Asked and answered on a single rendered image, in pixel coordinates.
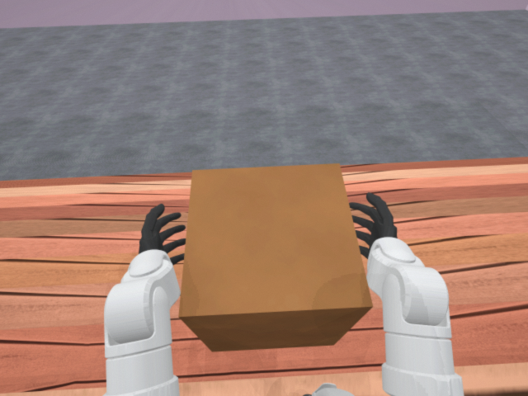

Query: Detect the right robot forearm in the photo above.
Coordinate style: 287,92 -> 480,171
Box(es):
366,237 -> 464,396

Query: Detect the left robot hand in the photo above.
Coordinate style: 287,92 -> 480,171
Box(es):
139,204 -> 186,265

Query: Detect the right robot shin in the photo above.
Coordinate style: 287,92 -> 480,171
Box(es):
314,383 -> 337,393

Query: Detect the carton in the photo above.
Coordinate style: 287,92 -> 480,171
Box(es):
178,163 -> 373,352

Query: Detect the left robot forearm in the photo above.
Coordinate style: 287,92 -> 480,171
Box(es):
103,249 -> 181,396

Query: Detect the right robot hand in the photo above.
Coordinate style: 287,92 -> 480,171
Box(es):
349,192 -> 397,259

